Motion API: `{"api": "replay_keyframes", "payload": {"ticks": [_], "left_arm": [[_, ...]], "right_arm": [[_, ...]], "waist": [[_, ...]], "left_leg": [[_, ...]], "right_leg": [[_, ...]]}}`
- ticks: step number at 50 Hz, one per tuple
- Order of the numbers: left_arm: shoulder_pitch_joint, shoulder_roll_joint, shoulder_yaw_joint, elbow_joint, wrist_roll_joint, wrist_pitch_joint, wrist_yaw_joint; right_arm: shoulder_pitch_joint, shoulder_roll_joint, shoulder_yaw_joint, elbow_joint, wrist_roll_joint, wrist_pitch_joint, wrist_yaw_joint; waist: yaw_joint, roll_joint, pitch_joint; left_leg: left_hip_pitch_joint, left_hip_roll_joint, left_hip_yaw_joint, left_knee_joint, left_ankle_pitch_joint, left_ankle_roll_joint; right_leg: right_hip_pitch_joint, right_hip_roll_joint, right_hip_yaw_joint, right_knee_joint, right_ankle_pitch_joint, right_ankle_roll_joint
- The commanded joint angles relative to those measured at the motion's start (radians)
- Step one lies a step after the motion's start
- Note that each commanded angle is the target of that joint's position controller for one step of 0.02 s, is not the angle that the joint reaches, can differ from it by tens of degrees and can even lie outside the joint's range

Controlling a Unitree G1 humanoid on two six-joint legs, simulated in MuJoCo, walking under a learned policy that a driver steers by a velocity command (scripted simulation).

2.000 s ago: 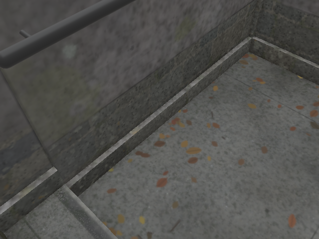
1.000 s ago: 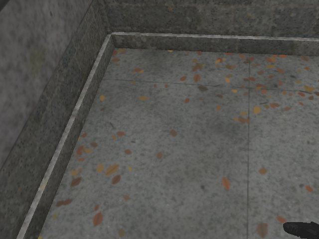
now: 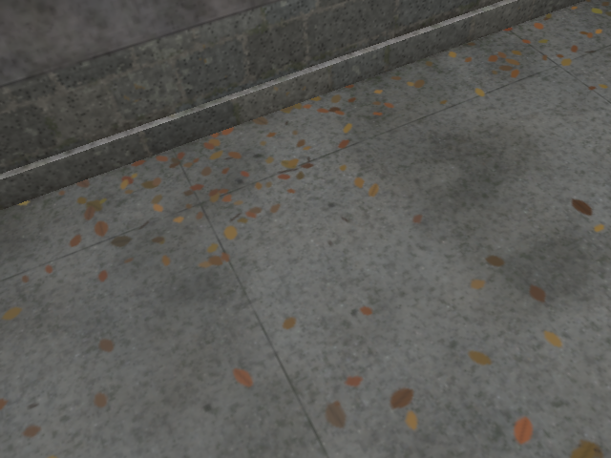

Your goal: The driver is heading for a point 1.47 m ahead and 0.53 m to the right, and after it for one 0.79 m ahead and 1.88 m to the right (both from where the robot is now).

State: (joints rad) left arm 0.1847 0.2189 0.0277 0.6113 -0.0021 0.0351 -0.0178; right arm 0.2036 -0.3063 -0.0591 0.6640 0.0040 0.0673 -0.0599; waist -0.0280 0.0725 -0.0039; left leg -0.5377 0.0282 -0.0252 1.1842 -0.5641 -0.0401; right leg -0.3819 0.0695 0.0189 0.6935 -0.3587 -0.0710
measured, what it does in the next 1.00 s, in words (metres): goes down, turning right: left foot 0.17 m lower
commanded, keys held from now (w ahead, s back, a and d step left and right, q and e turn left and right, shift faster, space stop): e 0.02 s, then w+e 0.94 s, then w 0.04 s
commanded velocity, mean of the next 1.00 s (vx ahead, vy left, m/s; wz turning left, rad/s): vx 0.37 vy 0.00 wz -0.60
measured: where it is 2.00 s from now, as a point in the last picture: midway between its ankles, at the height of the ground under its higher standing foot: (389, 394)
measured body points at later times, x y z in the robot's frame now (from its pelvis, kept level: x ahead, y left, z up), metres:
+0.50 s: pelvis +0.11 +0.05 -0.03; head +0.10 +0.02 +0.42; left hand +0.25 +0.29 -0.13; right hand +0.20 -0.28 -0.11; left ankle +0.23 +0.21 -0.73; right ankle +0.00 -0.09 -0.72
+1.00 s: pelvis +0.35 +0.08 -0.16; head +0.37 +0.07 +0.29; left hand +0.66 +0.09 -0.22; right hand +0.12 -0.01 -0.29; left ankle +0.26 +0.24 -0.89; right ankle +0.45 -0.12 -0.84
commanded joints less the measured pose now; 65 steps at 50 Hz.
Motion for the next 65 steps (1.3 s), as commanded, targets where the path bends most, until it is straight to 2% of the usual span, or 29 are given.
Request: {"api": "replay_keyframes", "payload": {"ticks": [1,5,10,18,22,26,29,31,32,33,34,35,36,37,39,40,41,43,47,49,52,54,55,56,57,58,60,62,65], "left_arm": [[-0.023,0.160,0.049,-0.050,-0.027,-0.018,0.018],[-0.039,0.155,0.028,-0.051,-0.028,-0.014,0.034],[0.076,0.178,0.034,-0.034,0.003,-0.025,0.062],[0.214,0.195,0.049,0.016,-0.013,-0.077,0.075],[0.190,0.166,0.038,0.048,-0.027,-0.066,0.103],[0.130,0.140,0.032,0.031,-0.020,-0.038,0.111],[0.187,0.136,0.033,0.072,-0.022,-0.030,0.119],[0.255,0.061,0.014,0.132,0.011,-0.035,0.099],[0.261,-0.011,0.000,0.170,-0.001,-0.046,0.069],[0.386,-0.083,-0.007,0.173,-0.027,-0.068,0.040],[0.462,-0.073,-0.003,0.155,-0.059,-0.097,0.030],[0.330,-0.034,-0.003,0.057,-0.113,-0.123,0.054],[0.048,0.016,0.006,0.007,-0.119,-0.102,0.077],[-0.094,0.033,0.002,-0.056,-0.114,-0.092,0.085],[-0.023,-0.013,-0.001,-0.047,-0.057,-0.074,0.074],[0.027,-0.028,-0.002,-0.045,-0.028,-0.072,0.062],[0.017,0.024,0.015,-0.071,-0.022,-0.078,0.051],[-0.061,0.014,0.022,-0.069,0.001,-0.076,0.034],[-0.235,-0.089,0.003,-0.124,-0.056,-0.079,-0.018],[-0.306,-0.084,0.006,-0.135,-0.038,-0.092,-0.042],[-0.296,-0.057,0.015,-0.123,-0.034,-0.101,-0.074],[-0.089,0.027,0.049,-0.067,-0.030,-0.099,-0.065],[0.096,0.102,0.076,-0.020,-0.024,-0.091,-0.043],[0.225,0.224,0.095,0.019,-0.005,-0.096,-0.024],[0.293,0.167,0.091,0.058,-0.008,-0.091,-0.002],[0.195,0.133,0.077,0.058,-0.001,-0.090,0.008],[0.028,0.092,0.057,0.050,-0.004,-0.110,0.001],[0.003,0.053,0.045,0.058,0.002,-0.123,0.002],[0.022,0.082,0.047,0.102,-0.003,-0.139,0.009]], "right_arm": [[-0.063,-0.098,-0.029,-0.108,-0.023,-0.002,-0.024],[0.008,-0.057,-0.028,-0.086,-0.017,-0.006,0.021],[-0.066,-0.057,-0.028,-0.122,-0.030,-0.069,0.056],[-0.124,-0.099,-0.057,-0.112,0.005,-0.145,0.092],[-0.148,-0.034,-0.034,-0.090,-0.042,-0.149,0.126],[-0.054,-0.010,-0.027,-0.049,0.017,-0.120,0.143],[-0.003,-0.035,-0.045,-0.023,0.025,-0.105,0.130],[0.253,-0.046,-0.065,0.085,0.012,-0.107,0.117],[0.502,-0.035,-0.059,0.171,-0.007,-0.109,0.122],[0.551,-0.053,-0.051,0.217,-0.011,-0.118,0.143],[0.580,-0.123,-0.073,0.248,0.013,-0.106,0.146],[0.575,-0.245,-0.102,0.296,0.034,-0.101,0.133],[0.450,-0.056,-0.040,0.276,0.012,-0.102,0.110],[0.320,-0.014,-0.008,0.259,-0.017,-0.125,0.083],[0.197,0.086,0.042,0.262,-0.022,-0.155,0.055],[0.179,0.094,0.045,0.271,-0.031,-0.155,0.049],[0.107,0.078,0.048,0.235,-0.032,-0.160,0.042],[0.259,0.045,0.036,0.271,-0.038,-0.163,0.020],[0.416,0.016,0.029,0.347,0.016,-0.139,0.007],[0.445,-0.016,0.017,0.350,0.004,-0.133,0.009],[0.454,-0.027,0.015,0.338,-0.001,-0.108,0.007],[0.405,-0.074,0.001,0.311,0.005,-0.100,0.018],[0.338,-0.081,0.000,0.269,-0.001,-0.115,0.027],[0.373,0.025,0.033,0.219,-0.024,-0.145,0.049],[0.403,0.005,0.031,0.246,0.000,-0.187,0.072],[0.304,-0.041,0.008,0.198,0.035,-0.200,0.076],[0.188,-0.041,-0.007,0.156,0.027,-0.201,0.049],[0.216,-0.021,-0.017,0.144,0.015,-0.177,0.043],[0.153,0.010,-0.011,0.090,-0.011,-0.169,0.039]], "waist": [[0.011,-0.157,-0.069],[-0.027,-0.134,-0.132],[0.026,-0.183,-0.078],[0.059,-0.235,-0.020],[0.055,-0.186,-0.011],[0.025,-0.191,-0.009],[0.026,-0.183,0.035],[-0.074,-0.040,0.002],[-0.173,0.046,-0.057],[-0.082,0.330,-0.060],[-0.012,0.522,-0.049],[0.005,0.545,-0.019],[-0.032,0.181,0.171],[-0.029,0.130,0.262],[0.058,0.039,0.268],[0.072,0.059,0.210],[0.109,0.033,0.225],[0.011,-0.003,0.159],[-0.050,0.016,0.189],[-0.075,-0.027,0.169],[-0.030,0.047,0.064],[0.105,0.041,-0.068],[0.193,0.054,-0.178],[0.158,-0.210,-0.319],[0.174,-0.177,-0.440],[0.143,-0.128,-0.245],[0.054,-0.019,-0.046],[0.007,-0.079,-0.012],[-0.010,-0.106,0.035]], "left_leg": [[-0.296,0.001,-0.110,0.224,0.136,-0.038],[-0.131,-0.033,-0.044,0.254,0.417,-0.059],[-0.235,-0.029,-0.061,0.128,0.474,-0.040],[-0.341,-0.010,-0.236,-0.146,0.517,-0.008],[-0.154,-0.030,-0.212,-0.420,0.774,-0.011],[0.206,0.004,-0.207,-0.560,0.821,0.014],[0.331,0.080,-0.181,-0.809,0.850,0.048],[0.645,0.077,-0.108,-0.828,0.771,0.051],[0.855,0.129,-0.137,-0.638,0.748,0.059],[0.912,0.169,-0.171,-0.416,0.925,0.034],[0.851,0.268,-0.390,-0.558,0.910,0.077],[0.758,0.455,-0.745,-0.857,0.321,0.243],[0.561,0.396,-0.690,-1.008,-0.127,0.213],[0.352,0.396,-0.646,-1.028,-0.123,0.219],[0.221,0.318,-0.413,-0.927,0.094,0.164],[0.186,0.262,-0.298,-0.943,0.192,0.134],[0.088,0.160,-0.130,-0.962,0.312,0.102],[0.086,0.132,-0.032,-1.021,0.454,0.121],[0.498,0.183,-0.002,-1.041,0.773,0.119],[0.644,0.219,0.001,-1.000,0.906,0.103],[0.726,0.224,0.054,-0.815,1.417,0.115],[0.635,0.219,0.060,-0.556,1.583,0.135],[0.394,0.195,0.068,-0.352,1.360,0.133],[-0.093,0.026,0.066,0.094,0.393,0.077],[-0.160,-0.036,-0.126,0.276,0.029,0.086],[-0.234,0.017,-0.124,0.275,0.105,0.088],[-0.177,0.079,-0.075,0.116,0.252,0.061],[-0.104,0.104,-0.052,0.055,0.306,0.034],[-0.097,0.101,-0.011,-0.071,0.358,-0.008]], "right_leg": [[0.237,-0.321,0.413,-0.251,0.674,-0.239],[0.131,-0.189,0.347,-0.280,0.314,-0.194],[0.221,-0.197,0.483,-0.273,0.108,-0.216],[0.300,-0.196,0.678,-0.169,-0.045,-0.257],[0.105,-0.091,0.575,-0.027,-0.118,-0.219],[-0.163,-0.038,0.520,0.104,-0.213,-0.159],[-0.125,-0.005,0.526,0.247,-0.233,-0.111],[-0.306,0.096,0.398,0.610,-0.309,-0.025],[-0.515,0.158,0.294,1.017,-0.478,0.034],[-0.788,0.178,0.239,1.392,-0.533,0.053],[-0.921,0.139,0.146,1.596,-0.458,0.074],[-1.033,0.033,0.021,1.654,-0.316,0.082],[-1.092,-0.053,0.024,1.589,-0.169,0.045],[-0.994,-0.098,0.092,1.536,-0.039,0.028],[-0.865,-0.113,0.241,1.295,0.099,0.003],[-0.788,-0.089,0.192,1.245,0.154,0.005],[-0.651,-0.082,0.162,0.870,0.329,0.027],[-0.428,-0.048,0.025,0.564,0.550,0.080],[-0.461,-0.029,-0.007,0.068,0.430,0.049],[-0.455,-0.025,-0.047,-0.043,0.378,0.017],[-0.250,0.032,-0.116,-0.093,0.214,-0.024],[0.108,0.054,-0.106,-0.206,0.235,-0.090],[0.478,-0.032,0.043,-0.195,0.307,-0.144],[0.929,-0.366,0.551,-0.163,0.402,-0.333],[0.905,-0.484,0.785,-0.307,0.330,-0.400],[0.750,-0.423,0.603,-0.348,0.368,-0.339],[0.426,-0.298,0.360,-0.430,0.444,-0.226],[0.290,-0.233,0.248,-0.475,0.493,-0.206],[0.155,-0.218,0.154,-0.495,0.788,-0.204]]}}
Next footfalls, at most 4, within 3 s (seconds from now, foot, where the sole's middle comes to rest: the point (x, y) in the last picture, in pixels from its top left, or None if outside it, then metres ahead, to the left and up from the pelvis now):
0.62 left None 0.29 0.22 -0.93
1.10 right None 0.48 -0.11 -0.93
1.52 left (371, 345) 0.83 -0.10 -0.93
1.90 right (428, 423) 0.61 -0.22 -0.93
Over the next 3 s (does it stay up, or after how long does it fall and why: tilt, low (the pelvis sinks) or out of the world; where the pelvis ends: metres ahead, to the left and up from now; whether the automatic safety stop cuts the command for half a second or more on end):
stays up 0.88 -0.30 -0.17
